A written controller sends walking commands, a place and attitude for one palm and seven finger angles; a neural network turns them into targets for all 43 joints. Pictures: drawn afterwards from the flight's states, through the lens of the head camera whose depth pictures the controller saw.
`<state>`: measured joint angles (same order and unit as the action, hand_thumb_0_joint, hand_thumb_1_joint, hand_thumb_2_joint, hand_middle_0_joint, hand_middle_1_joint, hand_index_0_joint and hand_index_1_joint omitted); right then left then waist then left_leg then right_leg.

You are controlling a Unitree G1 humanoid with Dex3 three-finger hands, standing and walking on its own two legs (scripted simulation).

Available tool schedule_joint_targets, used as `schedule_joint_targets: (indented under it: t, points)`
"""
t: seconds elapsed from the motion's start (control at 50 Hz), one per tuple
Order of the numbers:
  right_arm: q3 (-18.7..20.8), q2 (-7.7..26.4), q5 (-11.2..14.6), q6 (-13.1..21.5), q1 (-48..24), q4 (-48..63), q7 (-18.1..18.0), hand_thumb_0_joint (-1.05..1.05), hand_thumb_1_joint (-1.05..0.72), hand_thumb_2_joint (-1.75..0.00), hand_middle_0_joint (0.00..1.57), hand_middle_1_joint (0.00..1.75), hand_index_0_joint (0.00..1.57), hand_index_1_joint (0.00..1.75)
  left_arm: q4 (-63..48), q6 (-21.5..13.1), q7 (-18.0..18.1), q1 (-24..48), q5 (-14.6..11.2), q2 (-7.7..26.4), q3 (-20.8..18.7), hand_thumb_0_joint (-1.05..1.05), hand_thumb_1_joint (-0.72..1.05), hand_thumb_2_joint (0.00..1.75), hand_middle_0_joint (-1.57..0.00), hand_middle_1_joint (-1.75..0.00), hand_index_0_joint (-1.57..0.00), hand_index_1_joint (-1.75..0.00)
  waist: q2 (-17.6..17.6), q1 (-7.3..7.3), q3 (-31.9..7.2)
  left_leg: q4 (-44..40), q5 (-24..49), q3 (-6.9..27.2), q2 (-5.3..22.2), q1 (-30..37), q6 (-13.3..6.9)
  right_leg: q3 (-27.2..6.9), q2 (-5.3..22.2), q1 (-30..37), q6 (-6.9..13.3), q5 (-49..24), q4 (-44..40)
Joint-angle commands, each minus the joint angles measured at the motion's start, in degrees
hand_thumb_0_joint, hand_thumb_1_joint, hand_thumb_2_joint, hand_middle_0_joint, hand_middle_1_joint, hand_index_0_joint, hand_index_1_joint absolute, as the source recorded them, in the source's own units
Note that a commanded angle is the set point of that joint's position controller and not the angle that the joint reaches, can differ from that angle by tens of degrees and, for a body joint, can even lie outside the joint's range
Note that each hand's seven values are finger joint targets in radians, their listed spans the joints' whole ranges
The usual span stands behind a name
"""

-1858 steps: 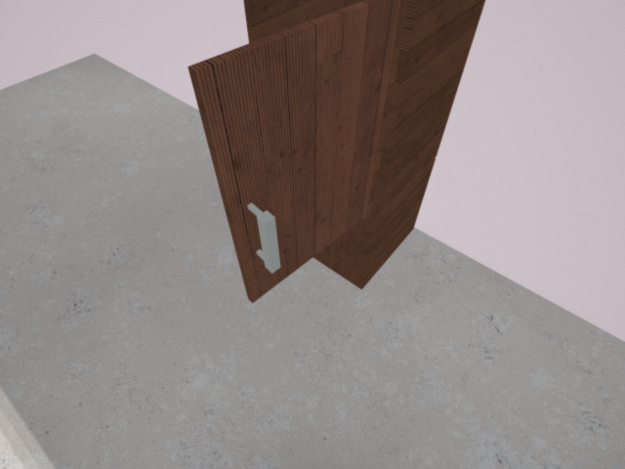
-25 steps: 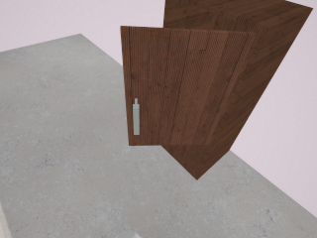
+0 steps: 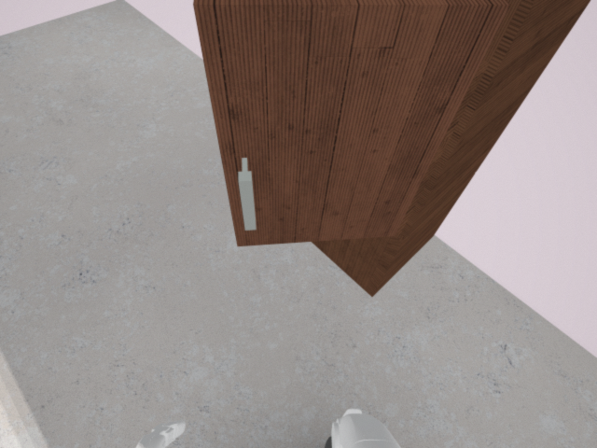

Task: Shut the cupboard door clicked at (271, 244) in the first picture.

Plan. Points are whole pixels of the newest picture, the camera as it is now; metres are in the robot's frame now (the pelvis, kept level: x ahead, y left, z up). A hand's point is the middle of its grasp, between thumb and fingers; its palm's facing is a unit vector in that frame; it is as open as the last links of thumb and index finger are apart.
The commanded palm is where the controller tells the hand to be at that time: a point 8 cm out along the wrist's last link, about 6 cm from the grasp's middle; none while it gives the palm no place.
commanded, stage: come to a stop and stand still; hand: left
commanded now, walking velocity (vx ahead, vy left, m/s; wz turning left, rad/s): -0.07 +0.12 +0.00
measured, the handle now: (247, 195) +0.57 +0.10 -0.11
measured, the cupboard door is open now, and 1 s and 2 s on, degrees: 53 53 53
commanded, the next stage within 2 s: look again from close up in 0.38 s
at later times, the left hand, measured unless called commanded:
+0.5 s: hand out of the picture +0.04 +0.17 -0.18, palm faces +0.10 -0.97 -0.23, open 7.4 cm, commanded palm none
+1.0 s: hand out of the picture -0.01 +0.12 -0.18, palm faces +0.06 -0.98 -0.17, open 7.4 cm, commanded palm none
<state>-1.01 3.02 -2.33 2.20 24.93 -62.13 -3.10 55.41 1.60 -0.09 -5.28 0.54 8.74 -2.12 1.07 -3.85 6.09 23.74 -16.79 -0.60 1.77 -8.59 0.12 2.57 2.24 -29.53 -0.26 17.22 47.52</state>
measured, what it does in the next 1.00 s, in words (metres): steps on the spot: right foot, then left foot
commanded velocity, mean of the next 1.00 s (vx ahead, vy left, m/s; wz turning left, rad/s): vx -0.02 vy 0.04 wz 0.00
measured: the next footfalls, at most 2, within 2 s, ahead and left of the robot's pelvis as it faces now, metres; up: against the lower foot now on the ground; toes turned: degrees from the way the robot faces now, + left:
right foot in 0.06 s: +0.03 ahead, -0.14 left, +0.00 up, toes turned -1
left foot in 0.32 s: +0.03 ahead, +0.08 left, +0.00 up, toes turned +5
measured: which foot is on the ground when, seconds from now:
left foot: down 0.00-0.06, up 0.08-0.30, down 0.32-1.00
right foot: up 0.00-0.04, down 0.06-1.00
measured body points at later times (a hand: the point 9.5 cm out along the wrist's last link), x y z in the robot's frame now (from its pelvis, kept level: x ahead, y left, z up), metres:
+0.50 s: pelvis +0.00 -0.02 -0.01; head +0.03 -0.01 +0.44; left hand +0.03 +0.22 -0.16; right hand +0.07 -0.25 -0.16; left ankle -0.01 +0.08 -0.74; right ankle +0.00 -0.14 -0.73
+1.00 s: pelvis +0.00 -0.04 +0.00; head +0.01 -0.04 +0.45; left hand -0.01 +0.17 -0.16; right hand -0.01 -0.26 -0.16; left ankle -0.01 +0.08 -0.74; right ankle -0.01 -0.14 -0.74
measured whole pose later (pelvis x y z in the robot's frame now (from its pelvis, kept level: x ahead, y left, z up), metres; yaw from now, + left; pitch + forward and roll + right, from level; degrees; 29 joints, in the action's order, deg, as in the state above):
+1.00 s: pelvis +0.00 -0.04 +0.00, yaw +1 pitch -1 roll +1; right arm -0.7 7.5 -0.9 0.1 16.9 -65.3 -1.8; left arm 64.3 -0.7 1.7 -16.2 0.2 8.3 0.2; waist 1.0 0.5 2.4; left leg 22.3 -12.4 -3.4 1.0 -9.0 0.6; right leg 2.5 -0.4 -10.0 2.0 14.2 24.9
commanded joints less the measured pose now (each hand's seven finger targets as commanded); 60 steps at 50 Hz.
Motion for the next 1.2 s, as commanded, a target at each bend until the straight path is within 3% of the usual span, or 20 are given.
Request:
schedule_joint_targets:
  t: [0.0, 0.02, 0.04, 0.06, 0.08, 0.1, 0.12, 0.22, 0.28, 0.3, 0.32, 0.34, 0.4, 0.46, 0.52, 0.54, 0.6, 0.8, 1.06, 1.18]
  points:
    - [3.1, 10.4, 1.4, -0.3, 3.3, 1.4, 0.3, 0.0, -0.9, -0.9, 0.2, 0.3, 0.2, 0.3, -0.8, -3.0, 0.6, -8.8, -0.1, 4.6, -0.9, 0.0, 0.9, 0.9, -0.2, -0.3, -0.2, -0.3, -6.1, 4.91, -8.9, 6.1, 27.6, 4.6, 7.2, -3.2, -3.6, -0.1, 0.4, 22.8, -0.1, -14.3, -23.0]
    - [2.8, 8.0, 1.9, -0.2, 3.7, 1.6, 0.8, 0.0, -0.9, -0.9, 0.2, 0.3, 0.2, 0.3, 0.5, -3.6, 1.4, -11.8, 0.1, 8.1, -1.4, 0.0, 0.9, 0.9, -0.2, -0.3, -0.2, -0.3, 1.1, 5.77, -11.7, 10.6, 13.1, 3.0, 4.6, -11.4, -1.2, -7.6, 7.9, 32.8, 2.3, -29.5, -21.7]
    - [2.6, 5.5, 2.3, -0.5, 5.1, 2.2, 0.9, 0.0, -0.9, -0.9, 0.2, 0.3, 0.2, 0.3, 1.1, -3.8, 1.8, -13.0, 0.1, 11.1, -1.7, 0.0, 0.9, 0.9, -0.2, -0.3, -0.2, -0.3, 8.8, 5.02, -14.8, 16.7, -11.5, -1.1, -0.6, -14.9, 0.9, -16.6, 19.1, 34.8, 8.5, -45.8, -20.3]
    - [3.1, 6.6, 2.4, -1.3, 4.8, 2.6, 0.5, 0.0, -0.9, -0.9, 0.2, 0.3, 0.2, 0.3, 0.4, -3.7, 1.9, -12.4, 0.4, 12.0, -1.5, 0.0, 0.9, 0.9, -0.2, -0.3, -0.2, -0.3, 7.3, 4.55, -14.7, 22.4, -20.2, 0.2, -1.0, -11.9, 0.7, -17.2, 22.3, 27.9, 12.8, -47.3, -22.4]
    - [3.1, 5.2, 2.4, -1.6, 3.1, 2.7, 0.6, 0.0, -0.9, -0.9, 0.2, 0.3, 0.2, 0.3, -0.2, -3.5, 2.0, -9.4, 0.8, 11.0, -1.2, 0.0, 0.9, 0.9, -0.2, -0.3, -0.2, -0.3, 6.4, 3.89, -9.8, 24.1, -19.6, 0.4, -0.4, -12.2, 0.4, -14.8, 20.5, 21.8, 13.3, -44.4, -22.9]
    - [3.1, 4.8, 2.1, -2.3, 2.2, 2.7, 0.6, 0.0, -0.9, -0.9, 0.2, 0.3, 0.2, 0.3, -0.7, -3.6, 2.3, -7.9, 0.9, 9.6, -1.4, 0.0, 0.9, 0.9, -0.2, -0.3, -0.2, -0.3, 12.9, 3.86, -10.2, 25.9, -18.6, 0.1, 0.0, -12.8, 0.7, -15.3, 18.1, 21.0, 12.8, -45.1, -22.8]
    - [3.4, 5.6, 2.2, -2.7, 1.4, 2.3, 0.6, 0.0, -0.9, -0.9, 0.2, 0.3, 0.2, 0.3, -0.8, -3.2, 2.7, -6.4, 0.8, 8.7, -1.3, 0.0, 0.9, 0.9, -0.2, -0.3, -0.2, -0.3, 14.2, 3.56, -9.1, 26.7, -16.6, 0.4, 0.4, -12.7, 1.0, -14.1, 16.9, 19.9, 12.6, -44.2, -23.1]
    - [3.7, 5.8, 1.9, -3.7, -2.2, 3.4, 1.7, 0.0, -0.9, -0.9, 0.2, 0.3, 0.2, 0.3, -2.4, -1.9, 2.8, -4.5, 1.2, 9.6, -2.4, 0.0, 0.9, 0.9, -0.2, -0.3, -0.2, -0.3, 6.5, 3.5, -7.5, 17.7, -7.4, -2.5, -0.7, -6.8, 2.0, -12.3, 14.8, 11.2, 10.8, -21.3, -25.6]
    - [3.7, 6.4, 1.7, -3.3, 0.2, 3.1, 1.8, 0.0, -0.9, -0.9, 0.2, 0.3, 0.2, 0.3, -3.2, -1.0, 2.5, -3.6, 0.6, 9.4, -2.6, 0.0, 0.9, 0.9, -0.2, -0.3, -0.2, -0.3, 3.8, 2.06, -7.5, 2.5, 1.5, -3.5, -1.4, 2.6, 1.2, -10.3, 10.9, 5.8, 6.8, -7.5, -22.0]
    - [4.0, 8.6, 1.4, -2.9, 0.2, 3.9, 1.7, 0.0, -0.9, -0.9, 0.2, 0.3, 0.2, 0.3, -3.8, -0.4, 2.4, -3.8, 0.4, 7.2, -2.2, 0.0, 0.9, 0.9, -0.2, -0.3, -0.2, -0.3, -2.7, 2.17, -7.2, -2.7, 0.6, 1.9, 2.7, 2.7, -0.7, -7.3, 6.8, 3.8, 4.6, -0.9, -17.4]
    - [4.6, 11.5, 1.0, -2.6, -2.8, 5.7, 1.6, 0.0, -0.9, -0.9, 0.2, 0.3, 0.2, 0.3, -4.6, -0.1, 2.0, -4.2, 0.2, 4.4, -1.5, 0.0, 0.9, 0.9, -0.2, -0.3, -0.2, -0.3, -13.7, 3.19, -5.1, -7.7, 1.9, 11.2, 10.6, -3.3, -4.3, -2.2, 1.4, 3.9, 1.5, 5.6, -12.1]
    - [4.4, 12.6, 0.5, -2.7, -6.7, 7.6, 1.5, 0.0, -0.9, -0.9, 0.2, 0.3, 0.2, 0.3, -4.8, 0.0, 2.0, -3.7, 0.2, 4.3, -1.5, 0.0, 0.9, 0.9, -0.2, -0.3, -0.2, -0.3, -15.4, 3.76, -3.0, -10.7, 3.8, 14.0, 14.6, -10.2, -7.9, -0.3, 0.1, 7.2, 0.8, 8.3, -6.5]
    - [3.7, 11.5, 0.5, -1.9, -12.2, 8.9, 0.9, 0.0, -0.9, -0.9, 0.2, 0.3, 0.2, 0.3, -2.3, 0.4, 1.7, -6.5, 0.9, 3.9, -1.1, 0.0, 0.9, 0.9, -0.2, -0.3, -0.2, -0.3, -10.1, 5.36, -2.5, -8.4, 14.4, 9.3, 11.6, -9.8, -9.4, -2.7, 0.4, 9.0, 1.2, 7.2, 0.1]
    - [3.7, 12.5, 0.8, -1.7, -11.8, 8.3, 0.9, 0.0, -0.9, -0.9, 0.2, 0.3, 0.2, 0.3, -0.7, -0.7, 1.5, -9.8, 0.6, 3.0, -0.3, 0.0, 0.9, 0.9, -0.2, -0.3, -0.2, -0.3, -6.5, 5.82, -5.6, -3.0, 24.9, 5.3, 9.6, -1.6, -8.2, -1.1, 0.7, 11.7, 0.2, 2.6, -12.2]
    - [3.3, 10.7, 1.8, -1.6, -10.2, 7.6, 1.1, 0.0, -0.9, -0.9, 0.2, 0.3, 0.2, 0.3, 1.2, -2.3, 1.9, -11.9, 0.6, 6.2, 0.1, 0.0, 0.9, 0.9, -0.2, -0.3, -0.2, -0.3, 1.1, 4.53, -7.5, 1.9, 16.8, 2.0, 3.9, -1.8, -2.9, -9.3, 5.0, 17.4, 1.9, -17.9, -23.9]
    - [3.2, 10.3, 1.9, -1.7, -9.3, 7.3, 1.3, 0.0, -0.9, -0.9, 0.2, 0.3, 0.2, 0.3, 1.3, -2.6, 1.9, -11.5, 0.4, 7.5, 0.3, 0.0, 0.9, 0.9, -0.2, -0.3, -0.2, -0.3, 2.3, 3.52, -7.7, 1.3, 10.2, 0.9, 2.5, -1.5, -1.8, -10.8, 8.3, 16.9, 3.2, -19.9, -24.3]
    - [2.9, 10.7, 1.6, -2.2, -9.2, 5.4, 1.5, 0.0, -0.9, -0.9, 0.2, 0.3, 0.2, 0.3, 2.3, -2.9, 1.9, -10.4, 0.3, 6.8, 0.9, 0.0, 0.9, 0.9, -0.2, -0.3, -0.2, -0.3, 7.8, 2.88, -7.5, 0.4, 7.3, 0.5, 2.3, 1.8, -1.1, -9.9, 6.7, 13.8, 3.3, -13.5, -25.9]
    - [1.4, 9.7, 1.6, -1.4, -8.3, 0.8, 1.5, 0.0, -0.9, -0.9, 0.2, 0.3, 0.2, 0.3, 5.7, -3.1, 1.9, -13.6, 0.0, 5.6, 1.5, 0.0, 0.9, 0.9, -0.2, -0.3, -0.2, -0.3, -1.5, 4.11, -3.0, -4.9, 7.8, 1.8, 3.5, -0.4, -1.2, -7.7, 4.3, 15.4, 2.6, -6.4, -28.5]
    - [0.8, 7.9, 1.6, -1.1, -3.5, -2.7, 1.0, 0.0, -0.9, -0.9, 0.2, 0.3, 0.2, 0.3, 7.8, -3.2, 2.1, -15.0, -0.2, 4.3, 1.6, 0.0, 0.9, 0.9, -0.2, -0.3, -0.2, -0.3, -1.2, 4.47, -2.5, -5.7, 8.6, 1.6, 3.8, -1.8, -0.9, -6.1, 3.9, 18.7, 2.9, -8.4, -28.7]
    - [1.3, 7.5, 0.9, -1.9, -1.3, -3.1, 1.3, 0.0, -0.9, -0.9, 0.2, 0.3, 0.2, 0.3, 7.6, -2.4, 1.6, -15.9, 0.3, 4.0, 0.7, 0.0, 0.9, 0.9, -0.2, -0.3, -0.2, -0.3, 1.3, 4.11, 1.8, -4.0, -6.6, 1.8, 2.7, -6.2, -1.9, -4.8, 3.2, 14.8, 3.5, 12.2, -28.0]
